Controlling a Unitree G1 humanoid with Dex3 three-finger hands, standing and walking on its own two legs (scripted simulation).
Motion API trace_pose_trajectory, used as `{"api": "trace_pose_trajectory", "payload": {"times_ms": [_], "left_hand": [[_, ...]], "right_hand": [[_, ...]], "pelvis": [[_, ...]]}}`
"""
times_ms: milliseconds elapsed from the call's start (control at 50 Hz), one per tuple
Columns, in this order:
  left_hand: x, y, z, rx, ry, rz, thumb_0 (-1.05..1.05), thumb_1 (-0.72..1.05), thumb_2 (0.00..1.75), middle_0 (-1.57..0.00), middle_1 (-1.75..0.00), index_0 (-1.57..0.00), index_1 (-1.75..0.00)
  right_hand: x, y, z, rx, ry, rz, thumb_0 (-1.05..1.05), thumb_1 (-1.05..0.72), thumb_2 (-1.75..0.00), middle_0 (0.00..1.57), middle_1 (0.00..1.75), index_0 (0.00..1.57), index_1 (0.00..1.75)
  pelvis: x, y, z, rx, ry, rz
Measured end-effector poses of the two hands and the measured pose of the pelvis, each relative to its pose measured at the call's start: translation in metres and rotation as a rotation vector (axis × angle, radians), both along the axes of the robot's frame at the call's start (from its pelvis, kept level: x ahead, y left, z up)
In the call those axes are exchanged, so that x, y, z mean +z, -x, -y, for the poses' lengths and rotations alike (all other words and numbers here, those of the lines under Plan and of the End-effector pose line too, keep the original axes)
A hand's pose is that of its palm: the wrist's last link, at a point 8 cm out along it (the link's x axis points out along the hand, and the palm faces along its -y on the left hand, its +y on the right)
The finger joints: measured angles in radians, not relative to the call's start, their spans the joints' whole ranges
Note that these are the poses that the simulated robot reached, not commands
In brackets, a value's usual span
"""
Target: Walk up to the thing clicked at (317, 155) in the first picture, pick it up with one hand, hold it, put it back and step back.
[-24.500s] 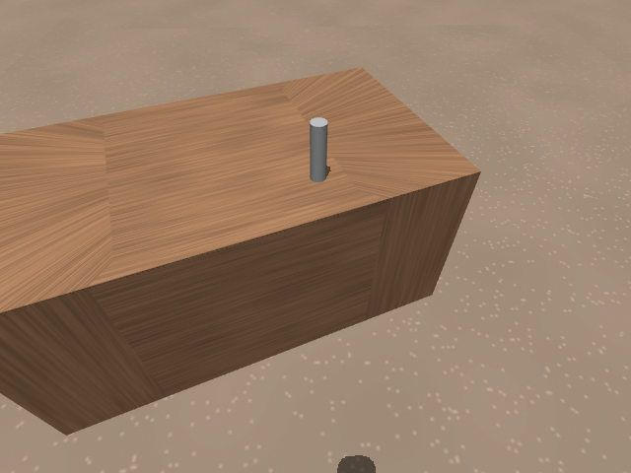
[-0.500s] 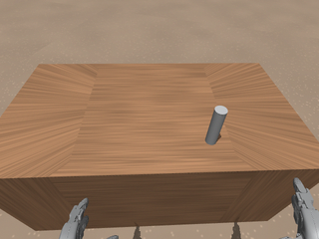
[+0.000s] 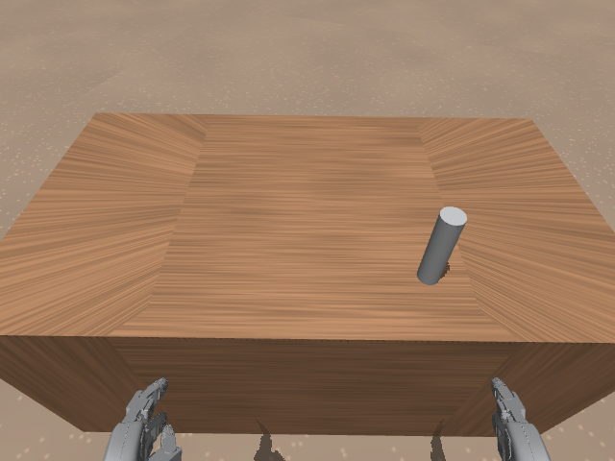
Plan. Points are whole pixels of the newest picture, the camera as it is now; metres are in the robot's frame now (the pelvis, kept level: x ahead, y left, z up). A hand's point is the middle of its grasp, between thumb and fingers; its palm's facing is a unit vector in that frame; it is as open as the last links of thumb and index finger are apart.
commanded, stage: home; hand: right
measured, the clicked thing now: (439, 248) +0.49 -0.21 -0.04
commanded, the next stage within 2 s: none
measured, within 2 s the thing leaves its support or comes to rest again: neither
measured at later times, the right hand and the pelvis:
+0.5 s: hand out of the picture +0.17 -0.18 -0.05, palm faces +0.10 +0.97 -0.22, open 17.1 cm; pelvis +0.00 +0.00 -0.01, yaw +0 degrees
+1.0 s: hand out of the picture +0.16 -0.18 -0.06, palm faces +0.11 +0.97 -0.23, open 17.1 cm; pelvis -0.01 -0.01 -0.01, yaw +0 degrees
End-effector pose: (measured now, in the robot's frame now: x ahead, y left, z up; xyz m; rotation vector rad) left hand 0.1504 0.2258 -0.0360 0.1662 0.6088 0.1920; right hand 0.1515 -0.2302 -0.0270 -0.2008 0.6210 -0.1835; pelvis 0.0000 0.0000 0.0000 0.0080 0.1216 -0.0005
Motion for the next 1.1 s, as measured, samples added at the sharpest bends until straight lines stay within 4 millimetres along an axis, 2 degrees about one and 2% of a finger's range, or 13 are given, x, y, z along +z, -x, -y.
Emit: {"api": "trace_pose_trajectory", "payload": {"times_ms": [200,360,620,840,1100], "left_hand": [[0.007,-0.009,-0.002,-0.020,-0.004,0.013,0.02,0.90,0.90,-0.21,-0.30,-0.20,-0.29],[0.005,-0.002,-0.003,-0.015,-0.013,-0.003,0.02,0.90,0.90,-0.21,-0.30,-0.20,-0.29],[0.006,0.004,0.002,-0.015,-0.013,0.014,0.02,0.90,0.90,-0.21,-0.30,-0.20,-0.29],[0.004,0.011,0.007,-0.009,-0.015,0.013,0.02,0.90,0.90,-0.21,-0.30,-0.20,-0.29],[0.006,0.008,0.006,-0.010,-0.020,0.034,0.02,0.90,0.90,-0.21,-0.30,-0.20,-0.29]], "right_hand": [[-0.008,0.000,-0.011,-0.003,-0.031,-0.035,-0.01,0.47,-0.10,0.07,0.06,0.06,0.07],[-0.004,-0.004,-0.008,-0.002,-0.021,-0.009,-0.01,0.47,-0.10,0.07,0.06,0.06,0.07],[-0.007,0.010,-0.002,-0.008,-0.019,-0.027,-0.01,0.46,-0.10,0.07,0.06,0.06,0.07],[-0.004,0.010,0.000,-0.001,-0.018,-0.002,-0.01,0.47,-0.10,0.07,0.06,0.06,0.07],[-0.006,0.012,0.000,-0.009,-0.016,-0.008,-0.01,0.47,-0.10,0.07,0.06,0.06,0.07]], "pelvis": [[-0.002,-0.004,-0.004,-0.001,0.010,-0.016],[-0.004,-0.003,-0.004,-0.001,0.006,-0.017],[-0.007,0.005,0.001,0.002,0.005,-0.021],[-0.010,0.008,0.005,0.003,0.000,-0.026],[-0.011,0.009,0.004,0.001,0.001,-0.029]]}}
